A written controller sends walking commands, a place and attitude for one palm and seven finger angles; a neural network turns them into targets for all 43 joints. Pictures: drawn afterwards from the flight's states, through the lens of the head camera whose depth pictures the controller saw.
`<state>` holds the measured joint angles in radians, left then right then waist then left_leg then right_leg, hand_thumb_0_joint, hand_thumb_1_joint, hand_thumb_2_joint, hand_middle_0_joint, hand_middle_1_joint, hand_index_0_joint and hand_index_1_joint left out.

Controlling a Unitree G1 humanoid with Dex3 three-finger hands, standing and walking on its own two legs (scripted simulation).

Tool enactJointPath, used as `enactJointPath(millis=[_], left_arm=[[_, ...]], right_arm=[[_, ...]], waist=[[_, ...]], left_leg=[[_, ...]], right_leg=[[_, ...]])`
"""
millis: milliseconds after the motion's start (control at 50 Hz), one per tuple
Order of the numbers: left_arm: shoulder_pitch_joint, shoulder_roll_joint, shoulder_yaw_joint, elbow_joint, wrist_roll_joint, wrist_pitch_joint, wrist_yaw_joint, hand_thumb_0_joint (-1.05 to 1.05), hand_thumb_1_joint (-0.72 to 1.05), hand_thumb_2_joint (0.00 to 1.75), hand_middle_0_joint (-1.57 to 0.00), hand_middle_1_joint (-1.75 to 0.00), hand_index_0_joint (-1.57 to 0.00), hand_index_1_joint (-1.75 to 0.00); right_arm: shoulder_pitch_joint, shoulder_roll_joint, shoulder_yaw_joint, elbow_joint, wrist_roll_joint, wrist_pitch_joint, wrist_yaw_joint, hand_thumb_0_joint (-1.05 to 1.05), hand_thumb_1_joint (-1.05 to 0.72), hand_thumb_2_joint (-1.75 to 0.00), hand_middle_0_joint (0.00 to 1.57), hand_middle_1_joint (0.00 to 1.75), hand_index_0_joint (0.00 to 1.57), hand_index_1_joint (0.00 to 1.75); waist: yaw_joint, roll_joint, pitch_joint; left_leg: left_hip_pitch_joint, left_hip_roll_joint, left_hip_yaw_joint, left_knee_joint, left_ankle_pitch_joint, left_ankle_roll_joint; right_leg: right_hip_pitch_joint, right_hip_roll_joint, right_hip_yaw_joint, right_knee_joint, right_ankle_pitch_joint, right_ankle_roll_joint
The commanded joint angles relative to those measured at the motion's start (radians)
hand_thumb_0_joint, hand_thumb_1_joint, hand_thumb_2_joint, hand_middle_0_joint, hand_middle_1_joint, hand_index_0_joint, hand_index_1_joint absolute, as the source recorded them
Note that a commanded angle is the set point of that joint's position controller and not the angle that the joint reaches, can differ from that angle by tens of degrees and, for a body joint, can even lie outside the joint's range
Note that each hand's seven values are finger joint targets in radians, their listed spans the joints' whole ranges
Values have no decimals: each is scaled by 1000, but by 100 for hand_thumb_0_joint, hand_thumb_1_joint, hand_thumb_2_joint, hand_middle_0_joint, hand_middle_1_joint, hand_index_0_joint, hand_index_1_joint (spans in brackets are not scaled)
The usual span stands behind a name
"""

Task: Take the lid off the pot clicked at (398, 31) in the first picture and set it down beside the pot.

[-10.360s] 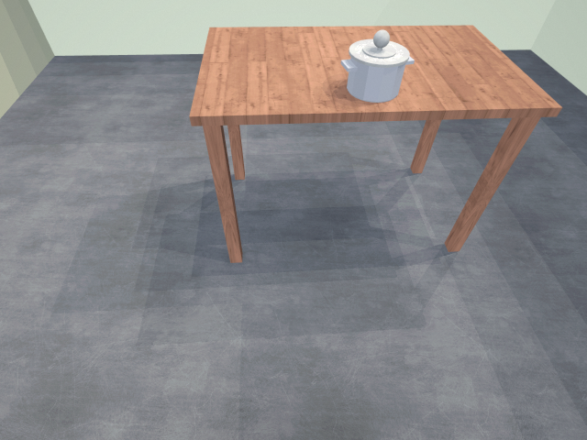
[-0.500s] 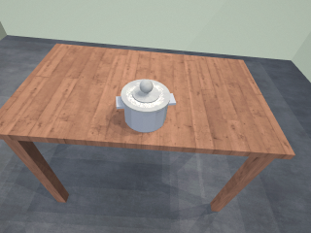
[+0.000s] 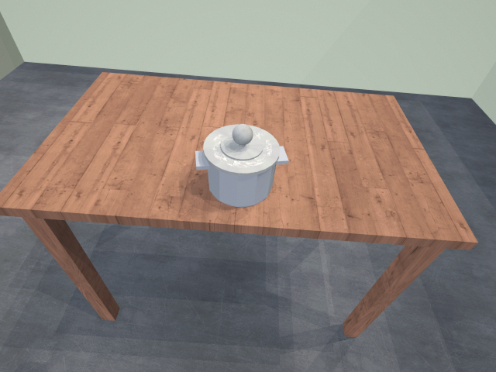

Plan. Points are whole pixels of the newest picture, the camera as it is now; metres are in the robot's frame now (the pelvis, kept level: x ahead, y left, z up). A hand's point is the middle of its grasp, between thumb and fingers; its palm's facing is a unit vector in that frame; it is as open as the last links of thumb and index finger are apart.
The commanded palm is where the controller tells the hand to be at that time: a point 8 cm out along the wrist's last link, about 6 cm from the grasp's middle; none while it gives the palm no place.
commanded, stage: look again from close up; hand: left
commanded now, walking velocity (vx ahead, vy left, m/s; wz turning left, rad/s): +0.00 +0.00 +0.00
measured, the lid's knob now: (242, 134) +0.55 +0.07 +0.10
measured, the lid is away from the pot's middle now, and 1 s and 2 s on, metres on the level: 0.00 0.00 0.00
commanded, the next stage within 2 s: lift the closed hand beside the body in 1.06 s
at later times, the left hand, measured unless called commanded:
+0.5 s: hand out of the picture +0.02 +0.16 -0.18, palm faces +0.03 -0.98 -0.22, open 7.4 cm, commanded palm none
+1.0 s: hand out of the picture +0.03 +0.13 -0.18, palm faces +0.02 -0.98 -0.18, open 7.4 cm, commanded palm none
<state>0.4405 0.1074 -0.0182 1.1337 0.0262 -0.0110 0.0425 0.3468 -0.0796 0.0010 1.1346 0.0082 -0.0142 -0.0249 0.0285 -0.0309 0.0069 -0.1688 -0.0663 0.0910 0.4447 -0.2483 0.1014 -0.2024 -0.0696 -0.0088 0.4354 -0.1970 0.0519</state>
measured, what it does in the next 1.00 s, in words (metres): stands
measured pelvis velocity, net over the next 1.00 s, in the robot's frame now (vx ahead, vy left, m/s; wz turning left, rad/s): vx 0.03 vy -0.03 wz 0.00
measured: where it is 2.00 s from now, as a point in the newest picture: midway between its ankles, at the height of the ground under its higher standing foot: outside the picture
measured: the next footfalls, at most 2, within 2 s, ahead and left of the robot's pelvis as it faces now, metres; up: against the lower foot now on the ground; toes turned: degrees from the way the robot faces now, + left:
none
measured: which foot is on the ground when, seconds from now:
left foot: down 0.00-1.00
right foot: down 0.00-1.00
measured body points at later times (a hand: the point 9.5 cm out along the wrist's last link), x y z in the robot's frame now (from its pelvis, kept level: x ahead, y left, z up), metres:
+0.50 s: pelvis +0.02 -0.01 +0.00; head +0.01 -0.02 +0.45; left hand +0.02 +0.21 -0.16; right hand +0.04 -0.24 -0.16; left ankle +0.00 +0.05 -0.74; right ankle +0.02 -0.16 -0.74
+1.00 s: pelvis +0.03 -0.03 +0.00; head +0.05 -0.03 +0.45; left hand +0.03 +0.18 -0.16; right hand +0.04 -0.26 -0.16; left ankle +0.00 +0.05 -0.74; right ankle +0.02 -0.16 -0.74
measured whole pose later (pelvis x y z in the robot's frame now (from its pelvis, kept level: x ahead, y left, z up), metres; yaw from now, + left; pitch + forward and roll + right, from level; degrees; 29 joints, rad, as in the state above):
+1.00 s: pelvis +0.03 -0.03 +0.00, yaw +0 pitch -1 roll +0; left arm 0.30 0.15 -0.01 1.07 0.02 -0.01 0.04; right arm 0.27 -0.15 0.00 1.11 0.00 -0.02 -0.03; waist 0.01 -0.01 0.05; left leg -0.14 -0.02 0.08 0.46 -0.30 0.05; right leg -0.19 -0.03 -0.02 0.48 -0.27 0.01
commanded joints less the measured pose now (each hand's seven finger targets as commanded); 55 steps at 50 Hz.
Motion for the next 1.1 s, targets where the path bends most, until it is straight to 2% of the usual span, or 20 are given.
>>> enactJointPath(millis=[0,60,80,100,120,140,160,180,220,260,300,400,480,540,600,660,720,780,820,1080], left_arm=[[103,52,11,-7,-4,-8,5,0,90,90,-20,-30,-20,-30],[103,51,12,-8,-5,-10,6,0,90,90,-20,-30,-20,-30],[37,118,3,-1,15,-18,38,0,90,90,-20,-30,-20,-30],[24,123,10,-43,-1,-18,29,0,90,90,-20,-30,-20,-30],[19,130,23,-49,-2,-17,14,0,90,90,-20,-30,-20,-30],[29,126,25,-58,-4,-13,8,0,90,90,-20,-30,-20,-30],[28,104,19,-62,-1,-8,7,0,90,90,-20,-30,-20,-30],[26,86,15,-61,1,-9,6,0,90,90,-20,-30,-20,-30],[20,80,14,-63,1,-10,2,0,90,90,-20,-30,-20,-30],[9,77,12,-68,-3,-16,4,0,90,90,-20,-30,-20,-30],[-7,84,12,-74,-6,-19,6,0,90,90,-20,-30,-20,-30],[-27,112,19,-94,-9,-15,7,0,90,90,-20,-30,-20,-30],[-41,124,25,-107,-10,-10,7,0,90,90,-20,-30,-20,-30],[-49,135,28,-114,-11,-10,6,0,90,90,-20,-30,-20,-30],[-54,140,30,-115,-13,-13,7,0,90,90,-20,-30,-20,-30],[-63,144,31,-116,-14,-10,6,0,90,90,-20,-30,-20,-30],[-67,149,31,-112,-15,-10,4,0,90,90,-20,-30,-20,-30],[-70,143,28,-107,-14,-10,5,0,90,90,-20,-30,-20,-30],[-69,148,29,-104,-16,-8,3,0,90,90,-20,-30,-20,-30],[-63,133,27,-85,-16,-12,5,0,90,90,-20,-30,-20,-30]], right_arm=[[74,-90,-14,-26,-3,-21,-8,0,-90,-90,20,30,20,30],[73,-84,-12,-25,-3,-24,-9,0,-90,-90,20,30,20,30],[-34,-184,-4,-126,-8,-23,1,0,-90,-90,20,30,20,30],[-2,-136,-4,-141,-18,-19,6,0,-90,-90,20,30,20,30],[-18,-137,-14,-129,-23,-20,7,0,-90,-90,20,30,20,30],[5,-152,-17,-150,-21,-20,1,0,-90,-90,20,30,20,30],[-8,-164,-22,-160,-18,-17,0,0,-90,-90,20,30,20,30],[-18,-165,-25,-159,-18,-16,-1,0,-90,-90,20,30,20,30],[-3,-152,-18,-165,-18,-18,-2,0,-90,-90,20,30,20,30],[5,-158,-19,-159,-19,-21,-1,0,-90,-90,20,30,20,30],[22,-160,-15,-147,-18,-25,-1,0,-90,-90,20,30,20,30],[15,-174,-11,-139,-18,-27,-2,0,-90,-90,20,30,20,30],[0,-180,-11,-133,-19,-26,-3,0,-90,-90,20,30,20,30],[-13,-182,-13,-131,-18,-27,-4,0,-90,-90,20,30,20,30],[-14,-176,-13,-119,-18,-27,-6,0,-90,-90,20,30,20,30],[-19,-172,-13,-110,-18,-24,-7,0,-90,-90,20,30,20,30],[-21,-168,-13,-100,-16,-23,-8,0,-90,-90,20,30,20,30],[-19,-165,-12,-89,-16,-21,-8,0,-90,-90,20,30,20,30],[-19,-161,-13,-82,-15,-21,-8,0,-90,-90,20,30,20,30],[-7,-147,-12,-48,-13,-24,-11,0,-90,-90,20,30,20,30]], waist=[[-11,33,131],[-9,32,130],[-14,30,188],[-29,66,97],[-21,182,22],[-26,196,-3],[-22,178,23],[-19,161,45],[-14,64,73],[-23,14,83],[-31,-10,91],[-32,8,88],[-29,21,76],[-26,4,53],[-27,28,29],[-26,40,33],[-24,22,41],[-27,41,58],[-23,26,53],[-23,35,41]], left_leg=[[-100,174,-201,-187,-101,-32],[-95,172,-190,-173,-69,-31],[-197,174,-139,-13,163,-75],[-163,135,-153,-64,-68,-94],[-122,133,-190,-85,-24,-78],[-133,175,-238,-121,-107,-59],[-164,190,-266,-154,-167,-44],[-177,194,-269,-166,-172,-37],[-190,186,-265,-158,-150,-31],[-160,169,-241,-135,-87,-41],[-128,159,-216,-116,-5,-46],[-81,153,-183,-93,105,-50],[-59,156,-170,-84,143,-51],[-34,155,-161,-62,177,-49],[-9,155,-151,-50,221,-53],[-8,157,-145,-48,212,-55],[-4,162,-144,-56,194,-55],[-5,160,-142,-62,184,-59],[-3,164,-144,-69,170,-57],[26,167,-133,-71,215,-62]], right_leg=[[-58,-29,28,-41,11,-60],[-56,-32,33,-46,24,-61],[-76,-51,30,-24,74,-60],[-61,-48,41,6,-97,-78],[-51,-35,17,50,-49,-94],[-45,-7,-8,79,-95,-87],[-54,6,-24,95,-95,-83],[-58,8,-25,94,-79,-84],[-48,1,-19,68,-55,-90],[-61,-14,17,43,-28,-96],[-68,-24,34,29,-3,-95],[-61,-31,47,23,39,-89],[-51,-33,46,24,61,-86],[-39,-40,53,18,100,-85],[-19,-45,58,17,143,-87],[-18,-46,58,12,145,-88],[-16,-43,57,0,140,-89],[-21,-44,65,-7,137,-90],[-13,-39,58,-14,120,-89],[8,-46,62,-25,165,-89]])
